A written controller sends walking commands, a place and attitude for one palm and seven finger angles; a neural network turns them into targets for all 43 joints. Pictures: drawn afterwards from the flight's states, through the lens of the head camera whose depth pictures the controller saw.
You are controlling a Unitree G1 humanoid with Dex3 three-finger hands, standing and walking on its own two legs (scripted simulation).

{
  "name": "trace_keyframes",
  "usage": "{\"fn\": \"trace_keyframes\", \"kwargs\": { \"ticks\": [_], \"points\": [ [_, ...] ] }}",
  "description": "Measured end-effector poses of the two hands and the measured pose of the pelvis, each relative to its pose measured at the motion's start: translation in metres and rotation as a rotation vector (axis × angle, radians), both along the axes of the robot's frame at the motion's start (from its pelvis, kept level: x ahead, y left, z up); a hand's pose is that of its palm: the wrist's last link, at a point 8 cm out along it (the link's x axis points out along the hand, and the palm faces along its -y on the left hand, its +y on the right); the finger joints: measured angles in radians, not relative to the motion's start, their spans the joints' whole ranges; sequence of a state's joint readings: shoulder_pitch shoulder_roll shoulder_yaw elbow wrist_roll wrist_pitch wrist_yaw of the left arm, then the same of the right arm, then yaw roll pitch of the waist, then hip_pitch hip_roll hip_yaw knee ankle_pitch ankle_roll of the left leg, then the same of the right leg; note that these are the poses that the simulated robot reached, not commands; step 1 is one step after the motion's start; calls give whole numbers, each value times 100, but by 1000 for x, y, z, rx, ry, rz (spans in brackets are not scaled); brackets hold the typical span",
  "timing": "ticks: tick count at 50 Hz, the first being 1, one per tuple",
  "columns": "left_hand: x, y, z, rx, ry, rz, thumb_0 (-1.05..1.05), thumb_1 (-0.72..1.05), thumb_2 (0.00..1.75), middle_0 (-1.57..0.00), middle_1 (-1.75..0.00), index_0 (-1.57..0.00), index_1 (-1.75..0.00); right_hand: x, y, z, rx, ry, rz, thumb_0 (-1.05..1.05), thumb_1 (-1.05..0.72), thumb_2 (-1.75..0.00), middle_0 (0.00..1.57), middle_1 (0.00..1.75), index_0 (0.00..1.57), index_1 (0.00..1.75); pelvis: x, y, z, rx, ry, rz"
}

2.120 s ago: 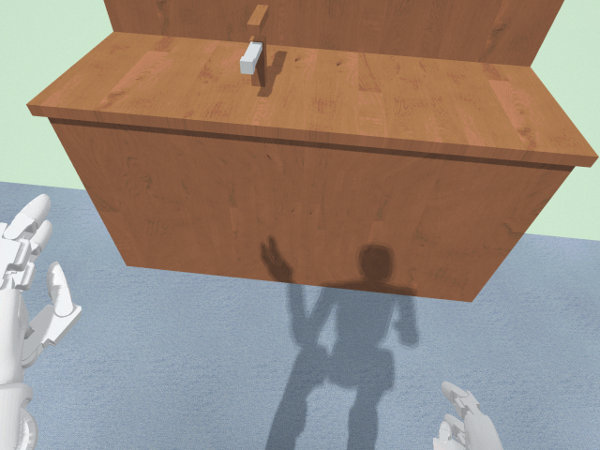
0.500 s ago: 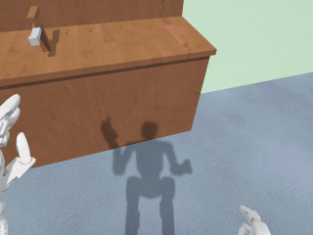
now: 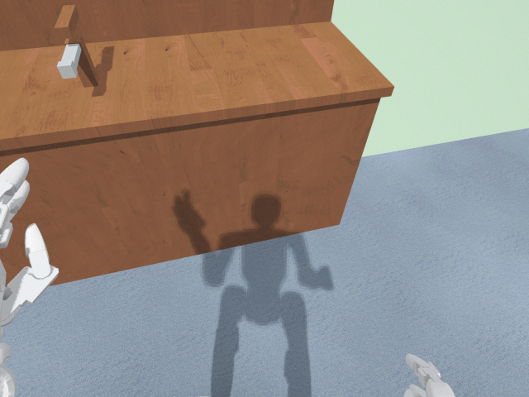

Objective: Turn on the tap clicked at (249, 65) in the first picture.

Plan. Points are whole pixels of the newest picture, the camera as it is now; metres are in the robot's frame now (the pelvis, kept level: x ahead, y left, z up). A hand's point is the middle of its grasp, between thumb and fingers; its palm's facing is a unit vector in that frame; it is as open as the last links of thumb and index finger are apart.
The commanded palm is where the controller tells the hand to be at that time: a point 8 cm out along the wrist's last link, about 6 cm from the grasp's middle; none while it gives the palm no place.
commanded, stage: take the last steps up to it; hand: left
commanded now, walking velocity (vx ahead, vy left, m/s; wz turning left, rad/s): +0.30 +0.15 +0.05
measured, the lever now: (67, 69) +0.71 +0.48 +0.12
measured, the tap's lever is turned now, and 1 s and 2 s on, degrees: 0 0 0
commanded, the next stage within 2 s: come to a stop and stand still in 1.02 s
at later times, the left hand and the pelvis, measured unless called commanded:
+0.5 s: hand (69, 188) +0.32 +0.27 +0.17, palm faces +0.42 -0.78 -0.45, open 7.4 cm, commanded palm +0.27 +0.32 +0.18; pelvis +0.11 +0.03 +0.00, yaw +1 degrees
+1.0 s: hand (92, 132) +0.43 +0.29 +0.17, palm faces +0.41 -0.79 -0.46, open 7.4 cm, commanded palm +0.38 +0.33 +0.18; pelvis +0.22 +0.06 -0.01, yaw -1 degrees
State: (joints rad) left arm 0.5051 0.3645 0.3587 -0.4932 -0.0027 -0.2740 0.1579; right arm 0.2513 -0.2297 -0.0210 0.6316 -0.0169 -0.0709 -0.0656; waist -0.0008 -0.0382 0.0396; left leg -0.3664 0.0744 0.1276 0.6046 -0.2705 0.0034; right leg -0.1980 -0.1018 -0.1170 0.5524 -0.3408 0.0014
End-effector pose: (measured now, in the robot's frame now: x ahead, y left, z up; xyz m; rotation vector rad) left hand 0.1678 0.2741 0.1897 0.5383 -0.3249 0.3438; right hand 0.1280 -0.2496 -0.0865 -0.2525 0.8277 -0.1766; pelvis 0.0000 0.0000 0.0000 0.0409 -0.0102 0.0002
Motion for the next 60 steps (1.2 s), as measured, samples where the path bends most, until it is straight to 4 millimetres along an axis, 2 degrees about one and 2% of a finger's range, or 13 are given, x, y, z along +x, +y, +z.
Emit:
{"fn": "trace_keyframes", "kwargs": {
  "ticks": [4,7,13,16,20,26,30,33,37,44,50,56,60],
  "points": [
    [23,23,-8,-26,-60,11,1,89,90,-22,-30,-22,-30,30,15,-4,-19,-58,-18,1,-91,-90,20,30,20,30,18,19,-13,-4,-13,-8],
    [46,32,-14,-40,-42,19,1,89,90,-21,-30,-21,-30,49,34,-3,24,-92,-23,1,-91,-90,20,30,20,30,28,24,-13,-7,-6,-5],
    [68,17,-3,-9,0,-21,2,89,90,-21,-30,-21,-30,75,64,-8,127,-111,11,1,-90,-90,20,30,20,30,53,23,-8,-18,14,-10],
    [75,10,2,49,-4,-24,2,89,90,-21,-30,-21,-30,87,67,-22,153,-86,33,1,-90,-90,20,30,21,30,68,20,-15,-23,12,7],
    [90,20,1,20,10,19,1,89,90,-22,-30,-22,-30,100,60,-31,139,10,47,1,-90,-90,20,30,21,30,88,23,-9,-15,10,16],
    [121,38,-5,-14,52,56,1,89,90,-21,-30,-22,-30,126,47,-15,62,53,35,1,-90,-90,20,30,21,30,118,35,3,9,21,22],
    [146,48,-5,-12,17,12,1,89,90,-21,-30,-22,-30,154,47,-4,-5,5,19,2,-91,-90,20,30,20,30,141,52,-2,9,9,9],
    [168,59,-5,14,-58,-37,1,89,90,-22,-30,-22,-30,178,53,-3,-30,-75,-27,1,-91,-90,20,30,20,30,158,66,-17,1,-5,-15],
    [198,71,-3,19,-77,-49,1,89,90,-22,-30,-22,-30,201,76,2,28,-128,-44,1,-91,-90,20,30,20,30,169,69,-16,0,-2,-22],
    [212,54,6,27,-28,-53,2,89,90,-21,-30,-21,-30,217,104,-8,142,-126,-5,1,-90,-90,20,30,20,30,194,65,-11,-11,18,-27],
    [224,49,1,16,14,19,1,89,90,-22,-30,-22,-30,225,94,-35,154,-3,25,1,-90,-90,20,30,21,30,217,57,-12,-5,4,-16],
    [249,54,0,-19,43,30,1,89,90,-21,-30,-22,-30,237,73,-17,86,37,8,2,-90,-90,20,30,21,30,236,59,3,19,7,-9],
    [262,56,0,-17,43,-20,1,89,90,-21,-30,-22,-30,254,65,-1,26,-8,-10,2,-91,-90,20,30,20,30,247,67,4,10,4,-16]
  ]
}}
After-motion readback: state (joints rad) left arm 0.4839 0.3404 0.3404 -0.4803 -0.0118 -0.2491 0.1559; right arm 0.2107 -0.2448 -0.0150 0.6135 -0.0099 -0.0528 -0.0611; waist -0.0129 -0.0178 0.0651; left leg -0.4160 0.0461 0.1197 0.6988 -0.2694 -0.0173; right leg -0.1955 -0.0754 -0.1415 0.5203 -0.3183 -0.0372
